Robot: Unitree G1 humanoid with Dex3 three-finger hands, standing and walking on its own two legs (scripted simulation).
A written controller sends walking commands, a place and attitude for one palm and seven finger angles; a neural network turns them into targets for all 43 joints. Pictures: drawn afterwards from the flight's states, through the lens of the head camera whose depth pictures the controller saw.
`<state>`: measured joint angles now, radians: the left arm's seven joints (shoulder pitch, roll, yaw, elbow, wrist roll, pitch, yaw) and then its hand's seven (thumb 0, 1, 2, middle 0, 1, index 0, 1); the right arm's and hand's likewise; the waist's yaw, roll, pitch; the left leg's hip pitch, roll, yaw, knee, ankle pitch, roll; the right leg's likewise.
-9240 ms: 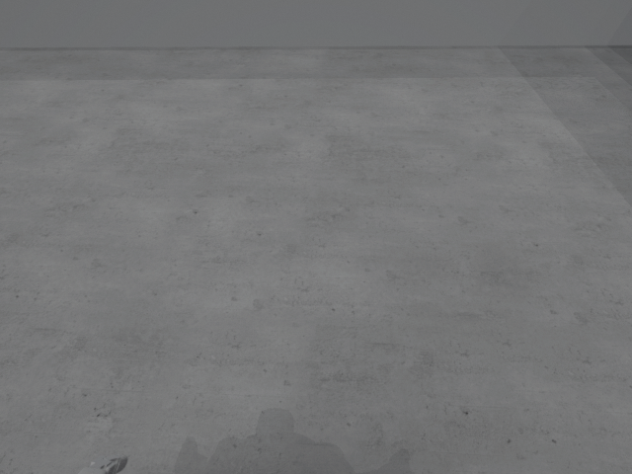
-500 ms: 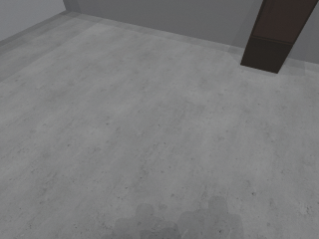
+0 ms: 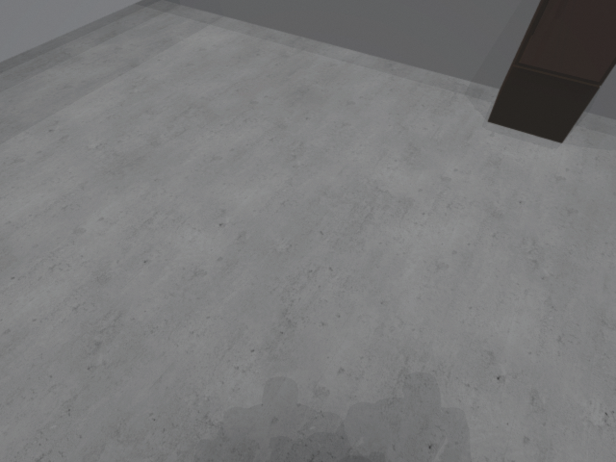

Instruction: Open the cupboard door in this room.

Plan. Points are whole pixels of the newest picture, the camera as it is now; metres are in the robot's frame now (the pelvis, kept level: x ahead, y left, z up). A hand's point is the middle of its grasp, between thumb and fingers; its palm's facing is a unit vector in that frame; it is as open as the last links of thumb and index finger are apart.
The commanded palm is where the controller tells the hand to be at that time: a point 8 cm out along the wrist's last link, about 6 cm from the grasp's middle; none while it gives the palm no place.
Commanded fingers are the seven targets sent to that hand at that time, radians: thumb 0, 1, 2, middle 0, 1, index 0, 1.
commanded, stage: stand and wait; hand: left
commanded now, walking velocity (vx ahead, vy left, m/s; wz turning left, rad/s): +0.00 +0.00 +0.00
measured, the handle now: out of the picture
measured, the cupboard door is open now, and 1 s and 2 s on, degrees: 0 0 0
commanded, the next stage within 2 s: turn or walk to find it in 0.18 s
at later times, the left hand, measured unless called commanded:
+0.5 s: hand out of the picture +0.03 +0.20 -0.17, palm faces +0.04 -0.97 -0.25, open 7.4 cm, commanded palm none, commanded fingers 0.00 0.90 0.90 -0.20 -0.30 -0.20 -0.30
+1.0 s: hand out of the picture +0.04 +0.21 -0.17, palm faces +0.11 -0.97 -0.23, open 7.4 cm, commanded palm none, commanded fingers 0.00 0.90 0.90 -0.20 -0.30 -0.20 -0.30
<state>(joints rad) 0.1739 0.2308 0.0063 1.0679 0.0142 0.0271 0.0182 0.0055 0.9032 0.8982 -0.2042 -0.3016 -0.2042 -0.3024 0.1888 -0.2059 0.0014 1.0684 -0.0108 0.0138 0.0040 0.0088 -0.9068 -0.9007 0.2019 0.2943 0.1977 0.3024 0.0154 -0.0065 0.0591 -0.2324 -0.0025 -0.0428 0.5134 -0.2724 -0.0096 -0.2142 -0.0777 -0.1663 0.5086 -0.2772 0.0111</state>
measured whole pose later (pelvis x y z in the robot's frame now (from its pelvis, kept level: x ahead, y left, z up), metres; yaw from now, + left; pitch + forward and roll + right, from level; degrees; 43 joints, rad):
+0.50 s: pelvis +0.00 -0.01 +0.00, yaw +1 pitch -1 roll +0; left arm 0.19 0.24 0.02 1.09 0.01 0.02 0.02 0.01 0.90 0.90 -0.20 -0.30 -0.20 -0.30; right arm 0.20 -0.22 -0.01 1.09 -0.01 0.01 0.00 0.01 -0.91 -0.90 0.20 0.29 0.20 0.30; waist 0.02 0.00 0.06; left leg -0.22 0.00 -0.06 0.51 -0.27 -0.02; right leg -0.19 -0.07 -0.19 0.49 -0.28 0.00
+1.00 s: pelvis +0.00 +0.00 +0.00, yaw +7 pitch +0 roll -1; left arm 0.15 0.23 0.02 1.04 0.02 0.04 0.02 0.01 0.90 0.90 -0.20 -0.30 -0.20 -0.30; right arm 0.23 -0.18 -0.01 1.04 -0.02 0.00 -0.01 0.01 -0.91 -0.90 0.20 0.29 0.20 0.30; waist -0.01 -0.02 0.07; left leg -0.27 -0.02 -0.03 0.53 -0.25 0.02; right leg -0.31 -0.05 -0.08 0.82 -0.51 0.02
